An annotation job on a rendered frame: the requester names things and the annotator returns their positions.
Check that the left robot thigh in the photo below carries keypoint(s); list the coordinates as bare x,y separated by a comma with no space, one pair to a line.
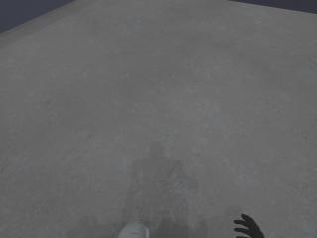
135,230

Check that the robot right hand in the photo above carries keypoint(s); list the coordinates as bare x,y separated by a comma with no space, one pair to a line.
253,231

